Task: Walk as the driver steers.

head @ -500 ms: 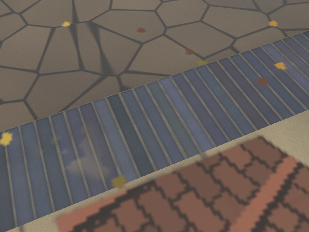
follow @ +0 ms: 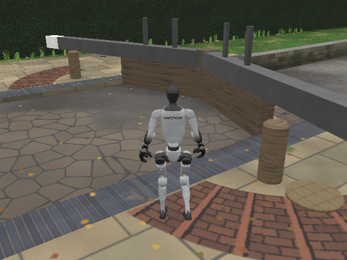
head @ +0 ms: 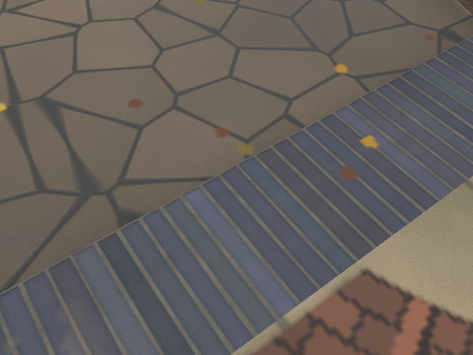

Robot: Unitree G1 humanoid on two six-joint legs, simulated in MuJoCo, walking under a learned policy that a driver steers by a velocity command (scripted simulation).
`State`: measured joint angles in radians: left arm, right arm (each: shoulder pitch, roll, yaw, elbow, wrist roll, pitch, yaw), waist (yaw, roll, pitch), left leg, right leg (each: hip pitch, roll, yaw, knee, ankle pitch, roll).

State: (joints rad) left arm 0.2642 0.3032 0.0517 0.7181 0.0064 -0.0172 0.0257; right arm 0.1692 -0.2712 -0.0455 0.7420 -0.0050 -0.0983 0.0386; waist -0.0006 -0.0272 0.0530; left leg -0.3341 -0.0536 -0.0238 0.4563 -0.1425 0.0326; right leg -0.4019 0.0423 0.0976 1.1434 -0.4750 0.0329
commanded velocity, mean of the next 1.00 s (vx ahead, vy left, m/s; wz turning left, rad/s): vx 0.06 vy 0.00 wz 0.46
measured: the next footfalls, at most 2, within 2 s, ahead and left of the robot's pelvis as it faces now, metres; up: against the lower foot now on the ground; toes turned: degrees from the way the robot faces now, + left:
right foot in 0.28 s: +0.17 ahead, -0.12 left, +0.00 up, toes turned +13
left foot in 0.70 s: +0.08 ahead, +0.13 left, +0.00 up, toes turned +24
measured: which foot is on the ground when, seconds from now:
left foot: down 0.00-0.28, up 0.30-0.68, down 0.70-1.00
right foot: up 0.00-0.26, down 0.28-0.70, up 0.72-1.00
